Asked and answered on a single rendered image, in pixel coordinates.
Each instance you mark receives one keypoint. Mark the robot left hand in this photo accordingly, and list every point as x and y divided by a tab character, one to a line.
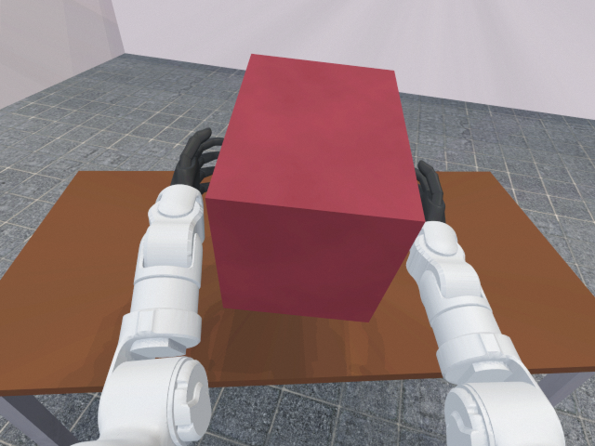
188	170

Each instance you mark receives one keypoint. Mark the robot right hand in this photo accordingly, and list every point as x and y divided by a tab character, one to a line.
431	193

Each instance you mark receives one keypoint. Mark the left robot forearm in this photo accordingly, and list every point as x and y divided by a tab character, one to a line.
163	320

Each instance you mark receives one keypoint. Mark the right robot forearm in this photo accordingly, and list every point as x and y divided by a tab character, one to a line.
471	346

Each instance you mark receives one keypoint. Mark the robot left upper arm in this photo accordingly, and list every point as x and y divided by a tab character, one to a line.
158	402

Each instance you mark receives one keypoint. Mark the table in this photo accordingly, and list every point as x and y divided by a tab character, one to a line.
63	299

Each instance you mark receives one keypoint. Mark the robot right upper arm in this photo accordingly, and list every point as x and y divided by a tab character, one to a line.
500	414

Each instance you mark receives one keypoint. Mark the carton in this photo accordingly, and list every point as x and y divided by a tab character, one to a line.
313	204

